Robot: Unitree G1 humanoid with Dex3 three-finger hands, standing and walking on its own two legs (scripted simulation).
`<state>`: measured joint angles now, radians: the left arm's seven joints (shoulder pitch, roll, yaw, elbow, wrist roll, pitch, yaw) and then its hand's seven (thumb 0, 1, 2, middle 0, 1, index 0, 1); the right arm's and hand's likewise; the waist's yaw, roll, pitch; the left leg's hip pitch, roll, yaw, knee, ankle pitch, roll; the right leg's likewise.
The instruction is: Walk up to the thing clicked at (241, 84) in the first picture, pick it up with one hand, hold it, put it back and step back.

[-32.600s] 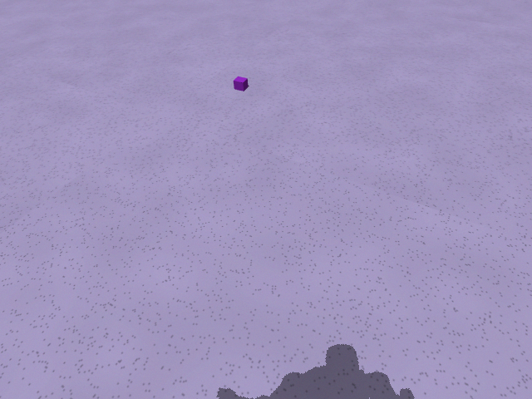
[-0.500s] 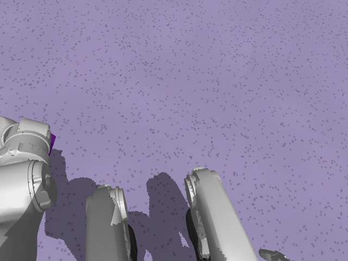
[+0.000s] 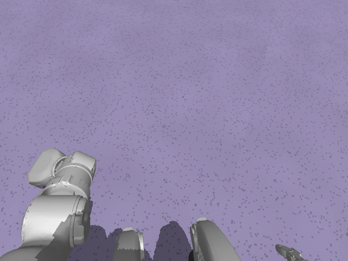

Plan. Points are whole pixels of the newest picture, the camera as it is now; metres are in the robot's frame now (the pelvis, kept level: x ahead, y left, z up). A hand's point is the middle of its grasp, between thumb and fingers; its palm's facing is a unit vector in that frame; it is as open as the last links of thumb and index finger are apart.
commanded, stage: lift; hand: left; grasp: from above
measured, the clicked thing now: (69, 180) +0.38 +0.27 -0.11
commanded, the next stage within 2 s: hold in 0.58 s
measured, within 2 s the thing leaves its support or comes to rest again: neither
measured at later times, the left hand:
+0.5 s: hand (44, 161) +0.37 +0.26 +0.04, palm faces -0.13 -0.48 -0.87, open 9.8 cm
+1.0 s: hand (39, 150) +0.37 +0.25 +0.07, palm faces -0.11 -0.45 -0.88, open 9.8 cm
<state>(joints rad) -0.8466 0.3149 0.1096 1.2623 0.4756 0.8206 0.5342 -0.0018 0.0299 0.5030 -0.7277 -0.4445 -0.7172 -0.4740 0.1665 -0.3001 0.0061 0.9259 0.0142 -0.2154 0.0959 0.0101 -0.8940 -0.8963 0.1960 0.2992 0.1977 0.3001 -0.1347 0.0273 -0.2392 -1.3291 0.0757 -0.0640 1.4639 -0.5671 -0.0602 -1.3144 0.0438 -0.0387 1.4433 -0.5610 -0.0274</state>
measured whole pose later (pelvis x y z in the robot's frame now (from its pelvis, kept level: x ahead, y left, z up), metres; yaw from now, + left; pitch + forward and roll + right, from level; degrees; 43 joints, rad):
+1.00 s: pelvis +0.05 +0.01 +0.12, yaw +1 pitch +11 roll +0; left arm -0.75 0.18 0.07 1.20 0.41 0.90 0.58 0.00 0.10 0.43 -0.70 -0.43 -0.69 -0.46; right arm 0.20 -0.29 -0.01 0.89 -0.01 -0.13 0.15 0.01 -0.90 -0.89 0.20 0.30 0.20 0.30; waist -0.07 0.03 -0.12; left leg -0.64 0.05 -0.01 0.84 -0.40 -0.03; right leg -0.63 0.01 0.00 0.83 -0.40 0.00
